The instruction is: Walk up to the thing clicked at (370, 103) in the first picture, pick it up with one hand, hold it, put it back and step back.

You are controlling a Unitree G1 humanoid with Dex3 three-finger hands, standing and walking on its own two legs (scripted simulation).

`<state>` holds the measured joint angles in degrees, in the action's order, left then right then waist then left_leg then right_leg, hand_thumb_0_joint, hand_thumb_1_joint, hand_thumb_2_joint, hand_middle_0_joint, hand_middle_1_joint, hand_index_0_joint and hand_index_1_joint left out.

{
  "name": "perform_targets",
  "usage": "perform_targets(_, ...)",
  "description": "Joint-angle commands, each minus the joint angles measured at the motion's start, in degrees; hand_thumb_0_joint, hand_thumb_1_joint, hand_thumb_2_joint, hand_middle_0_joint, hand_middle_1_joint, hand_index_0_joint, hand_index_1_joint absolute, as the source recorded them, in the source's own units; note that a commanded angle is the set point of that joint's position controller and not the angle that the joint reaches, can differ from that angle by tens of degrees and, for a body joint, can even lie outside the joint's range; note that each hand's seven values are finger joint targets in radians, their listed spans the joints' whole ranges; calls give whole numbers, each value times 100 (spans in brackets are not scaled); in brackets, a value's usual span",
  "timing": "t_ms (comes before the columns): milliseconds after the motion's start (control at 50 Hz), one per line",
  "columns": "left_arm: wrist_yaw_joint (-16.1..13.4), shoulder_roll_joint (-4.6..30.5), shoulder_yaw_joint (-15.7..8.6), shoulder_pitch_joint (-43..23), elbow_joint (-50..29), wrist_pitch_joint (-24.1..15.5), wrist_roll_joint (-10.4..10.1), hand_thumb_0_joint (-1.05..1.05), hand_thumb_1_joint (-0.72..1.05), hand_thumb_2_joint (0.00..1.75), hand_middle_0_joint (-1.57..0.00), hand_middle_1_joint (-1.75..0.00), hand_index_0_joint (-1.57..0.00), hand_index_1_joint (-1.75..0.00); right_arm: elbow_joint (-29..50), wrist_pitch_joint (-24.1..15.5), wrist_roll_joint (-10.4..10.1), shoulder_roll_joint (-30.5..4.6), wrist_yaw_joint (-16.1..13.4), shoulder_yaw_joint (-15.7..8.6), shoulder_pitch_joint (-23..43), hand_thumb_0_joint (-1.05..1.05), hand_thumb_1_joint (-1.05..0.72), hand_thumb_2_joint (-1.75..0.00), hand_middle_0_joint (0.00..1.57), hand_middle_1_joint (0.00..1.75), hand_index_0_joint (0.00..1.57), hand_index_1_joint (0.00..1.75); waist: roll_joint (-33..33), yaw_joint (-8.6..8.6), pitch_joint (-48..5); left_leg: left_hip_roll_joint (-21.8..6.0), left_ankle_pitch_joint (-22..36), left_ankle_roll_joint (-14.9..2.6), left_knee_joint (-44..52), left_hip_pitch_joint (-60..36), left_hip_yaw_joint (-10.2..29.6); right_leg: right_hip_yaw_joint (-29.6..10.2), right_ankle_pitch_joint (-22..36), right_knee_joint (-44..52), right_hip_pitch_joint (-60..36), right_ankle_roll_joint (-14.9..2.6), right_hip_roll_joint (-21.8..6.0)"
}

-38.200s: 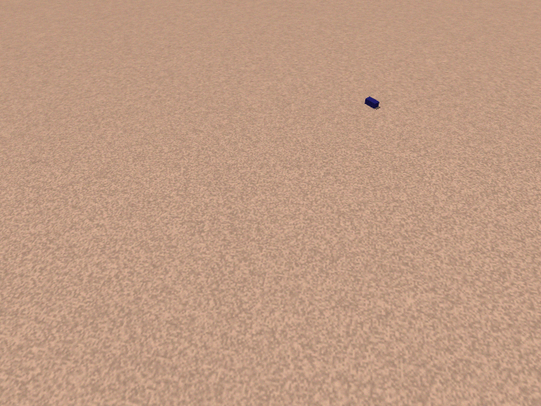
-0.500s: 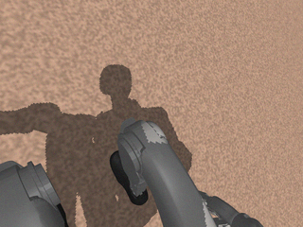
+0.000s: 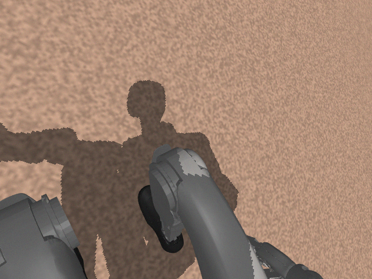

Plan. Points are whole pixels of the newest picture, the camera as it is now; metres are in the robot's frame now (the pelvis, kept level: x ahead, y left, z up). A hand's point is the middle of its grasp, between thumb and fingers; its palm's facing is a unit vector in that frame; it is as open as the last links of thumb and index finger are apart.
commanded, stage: withdraw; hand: left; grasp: from above
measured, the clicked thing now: out of the picture +0.44 +0.31 -0.30
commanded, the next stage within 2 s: home in 0.62 s
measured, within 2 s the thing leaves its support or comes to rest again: neither
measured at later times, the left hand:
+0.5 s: hand out of the picture +0.42 +0.31 -0.09, palm faces -0.45 -0.11 -0.89, open 12.8 cm
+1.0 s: hand out of the picture +0.46 +0.33 -0.16, palm faces -0.30 -0.22 -0.93, open 11.7 cm
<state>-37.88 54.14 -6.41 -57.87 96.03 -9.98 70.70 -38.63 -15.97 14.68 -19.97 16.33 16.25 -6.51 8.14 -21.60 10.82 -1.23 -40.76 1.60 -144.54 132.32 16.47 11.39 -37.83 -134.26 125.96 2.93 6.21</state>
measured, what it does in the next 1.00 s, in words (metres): stands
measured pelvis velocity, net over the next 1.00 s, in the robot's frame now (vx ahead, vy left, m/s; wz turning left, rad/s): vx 0.01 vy -0.01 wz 0.11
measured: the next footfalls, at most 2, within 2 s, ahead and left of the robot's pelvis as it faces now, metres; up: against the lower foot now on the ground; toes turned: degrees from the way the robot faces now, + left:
none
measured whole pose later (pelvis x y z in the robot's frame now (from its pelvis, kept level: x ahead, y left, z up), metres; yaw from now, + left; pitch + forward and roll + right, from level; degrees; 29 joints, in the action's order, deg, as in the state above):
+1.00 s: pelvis +0.01 -0.01 +0.02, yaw +6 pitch +35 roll -9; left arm -24.4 41.8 -5.7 -56.4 79.1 -5.9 63.8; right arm -41.3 -4.5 8.8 -14.8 8.5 5.8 -12.5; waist 0.8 -16.0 -1.5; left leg 0.1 -38.4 1.2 -137.9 134.8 9.3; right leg 5.8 -39.2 -133.2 129.6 1.8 3.2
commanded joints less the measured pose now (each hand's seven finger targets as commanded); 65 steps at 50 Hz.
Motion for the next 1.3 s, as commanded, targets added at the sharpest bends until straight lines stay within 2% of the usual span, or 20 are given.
perform_targets(0,-169,1016,-52,-1467,-1928,128,-229,0,-22,76,-32,-71,-32,-71,-22,35,-171,-1767,21,-800,-889,0,-89,-90,20,30,20,30,-4172,177,-5059,-197,1731,-4,1751,-3612,-698,487,1888,1064,-2132,-489,83)
perform_targets(20,-92,835,82,-1213,-1607,244,-252,0,-23,76,-32,-70,-32,-71,-101,62,-234,-1680,49,-845,-874,0,-90,-90,20,30,20,30,-3999,170,-4789,-190,1577,-31,1697,-3447,-731,449,1791,1043,-1911,-486,73)
perform_targets(80,153,571,70,-1034,-2149,524,-334,0,-26,79,-29,-74,-29,-74,-139,243,-416,-1572,63,-1109,-1003,0,-89,-90,20,30,20,30,-3822,457,-5114,-115,1556,-117,1820,-3112,-929,273,1772,1227,-1931,-505,103)
perform_targets(120,410,63,304,-899,-2202,735,-473,0,-26,79,-29,-74,-28,-75,-197,362,-550,-1469,84,-1240,-1036,0,-89,-90,20,30,20,30,-3676,539,-5161,-104,1580,-153,1863,-3102,-984,202,1766,1281,-1733,-519,104)
perform_targets(240,1364,-596,752,-1357,-2840,910,-820,0,-30,83,-27,-78,-26,-79,-174,754,-805,-1298,-54,-1523,-1312,0,-89,-90,20,30,20,30,-2636,450,-5050,11,974,-292,2226,-2615,-1051,-82,1114,1761,-2015,-504,10)
perform_targets(260,1500,-491,716,-1342,-2956,908,-816,0,-32,85,-26,-79,-25,-80,-167,830,-853,-1284,-111,-1576,-1301,0,-89,-90,20,30,20,30,-2620,590,-5217,25,977,-268,2350,-2774,-1051,-116,1062,1778,-2069,-529,-3)
perform_targets(320,1873,-975,988,-1310,-2886,899,-816,0,-28,82,-30,-76,-28,-78,-100,1051,-934,-1193,-276,-1684,-1332,0,-90,-90,20,30,20,30,-2300,524,-5038,77,805,-273,2485,-2789,-1086,-223,876,1951,-1980,-548,-38)
perform_targets(400,2155,-952,1019,-1220,-2629,767,-745,0,-31,85,-26,-80,-25,-81,21,1271,-953,-1066,-566,-1669,-1281,0,-89,-90,20,30,20,30,-1605,583,-4565,166,651,-348,2466,-2298,-1290,-413,515,2313,-2142,-554,-67)
perform_targets(460,2198,-767,913,-1201,-2518,611,-677,0,-30,85,-26,-80,-25,-81,52,1354,-951,-961,-741,-1594,-1243,0,-89,-90,20,30,20,30,-1426,689,-4548,200,688,-370,2485,-2227,-1374,-519,493,2350,-2307,-510,-114)
perform_targets(540,2022,-642,845,-1378,-2164,334,-467,0,-31,86,-24,-82,-24,-82,58,1366,-871,-889,-916,-1480,-1175,0,-88,-90,20,30,20,30,-1342,623,-4417,200,591,-367,2348,-2003,-1388,-613,284,2300,-2253,-511,-128)
perform_targets(580,1825,-365,690,-1691,-2073,165,-335,0,-31,85,-24,-81,-24,-81,21,1331,-821,-914,-975,-1415,-1170,0,-88,-89,20,30,20,30,-1560,634,-4569,202,609,-352,2277,-2050,-1378,-595,290,2146,-2134,-529,-137)
perform_targets(660,1367,-81,599,-2108,-1586,-126,-28,0,-32,86,-21,-84,-22,-83,-30,1219,-703,-1013,-1045,-1294,-1223,0,-88,-89,20,30,20,30,-1851,412,-4512,157,448,-335,2155,-2247,-1264,-431,209,1865,-1624,-535,-138)
perform_targets(700,1129,177,452,-2283,-1497,-209,76,0,-35,87,-20,-86,-20,-86,-24,1152,-619,-1045,-1064,-1264,-1258,0,-89,-89,20,30,20,30,-2252,448,-4741,142,536,-291,2103,-2501,-1261,-411,300,1731,-1618,-547,-140)
perform_targets(720,1019,270,370,-2334,-1442,-217,138,0,-28,90,-25,-78,-22,-78,-49,1109,-580,-1105,-1067,-1269,-1319,0,-88,-89,20,30,20,30,-2372,408,-4706,148,553,-282,2097,-2625,-1271,-340,334,1713,-1504,-534,-168)
perform_targets(780,807,260,304,-2467,-1638,-151,99,0,-18,95,-25,-68,-23,-71,-136,1020,-479,-1130,-1028,-1274,-1455,0,-88,-89,20,30,20,30,-2941,340,-5029,102,810,-216,2043,-3026,-1269,-262,653,1552,-1515,-543,-173)
perform_targets(880,854,365,-37,-1963,-2402,260,-447,0,0,100,-26,-67,-24,-69,-71,1013,-544,-1187,-906,-1472,-1544,0,-88,-89,20,30,20,30,-3628,685,-6182,91,1483,-155,2216,-3734,-1295,-104,1387,1317,-1727,-579,-233)
perform_targets(960,1315,225,-205,-1422,-2903,601,-1220,0,23,101,-25,-60,-23,-62,-132,1085,-709,-1115,-804,-1671,-1696,0,-89,-90,20,30,20,30,-3472,962,-6425,108,1755,-196,2427,-3953,-1318,-148,1592,1559,-2045,-558,-255)
perform_targets(1040,1981,-382,-99,-600,-3881,895,-2052,0,49,102,-24,-52,-23,-54,-113,1249,-981,-990,-756,-1845,-1829,0,-89,-90,20,30,20,30,-3150,1201,-6704,155,1929,-249,2786,-4008,-1416,-310,1766,1969,-2667,-539,-234)
perform_targets(1160,2984,-1104,-121,1013,-5488,1216,-3331,0,92,103,-23,-41,-23,-41,276,1501,-1295,-821,-913,-2008,-1459,0,-90,-90,20,30,20,30,-1852,1320,-5872,167,1718,-376,3335,-3657,-1370,-546,1734,2785,-3259,-507,-265)
perform_targets(1280,3410,-1713,18,2030,-6985,1362,-4388,0,90,90,-20,-30,-20,-30,724,1492,-1459,-603,-1158,-2062,-911,0,-90,-90,20,30,20,30,-1508,1494,-5492,103,948,-380,4162,-4172,-1306,-686,986,3590,-3676,-497,-317)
